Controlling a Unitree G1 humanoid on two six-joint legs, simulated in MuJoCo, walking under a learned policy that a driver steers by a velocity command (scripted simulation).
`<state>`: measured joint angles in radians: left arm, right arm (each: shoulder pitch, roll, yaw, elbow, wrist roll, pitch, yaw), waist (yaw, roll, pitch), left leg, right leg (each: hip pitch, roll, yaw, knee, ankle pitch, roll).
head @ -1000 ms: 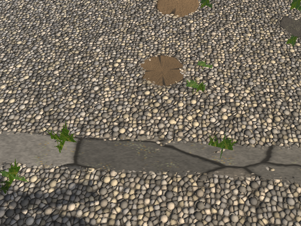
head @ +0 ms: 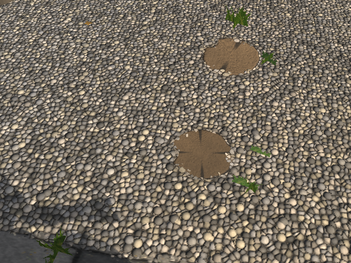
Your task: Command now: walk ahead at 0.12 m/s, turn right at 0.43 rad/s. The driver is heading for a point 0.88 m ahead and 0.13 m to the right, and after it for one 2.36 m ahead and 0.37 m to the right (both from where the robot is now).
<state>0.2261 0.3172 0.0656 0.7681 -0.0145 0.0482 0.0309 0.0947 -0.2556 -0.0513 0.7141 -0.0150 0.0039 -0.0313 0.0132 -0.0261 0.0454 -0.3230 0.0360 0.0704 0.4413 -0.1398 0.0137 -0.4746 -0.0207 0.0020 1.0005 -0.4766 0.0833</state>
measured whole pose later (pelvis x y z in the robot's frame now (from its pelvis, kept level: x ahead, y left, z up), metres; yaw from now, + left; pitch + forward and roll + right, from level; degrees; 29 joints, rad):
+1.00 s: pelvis +0.39 -0.11 +0.00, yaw -19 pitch +2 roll +2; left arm 0.05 0.27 0.03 0.65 -0.01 -0.09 -0.02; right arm 0.40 -0.27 -0.06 0.91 0.03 -0.07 0.01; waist -0.12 -0.04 0.04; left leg -0.03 -0.05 -0.04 0.26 -0.26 0.02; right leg -0.59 -0.07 0.07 0.59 -0.03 0.03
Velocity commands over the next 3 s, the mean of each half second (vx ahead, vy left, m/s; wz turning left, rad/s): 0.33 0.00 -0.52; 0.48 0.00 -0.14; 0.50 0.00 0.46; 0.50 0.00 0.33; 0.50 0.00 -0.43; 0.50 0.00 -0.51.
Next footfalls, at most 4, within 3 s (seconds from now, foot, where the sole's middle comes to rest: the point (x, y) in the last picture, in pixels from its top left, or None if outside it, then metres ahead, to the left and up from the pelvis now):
0.16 right None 0.04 -0.13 -0.78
0.62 left None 0.39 0.02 -0.77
1.08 right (263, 237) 0.56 -0.31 -0.77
1.60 left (200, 169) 0.86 -0.08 -0.77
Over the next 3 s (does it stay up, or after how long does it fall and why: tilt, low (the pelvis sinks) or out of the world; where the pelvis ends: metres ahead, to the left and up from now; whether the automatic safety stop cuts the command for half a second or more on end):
stays up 1.48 -0.18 0.00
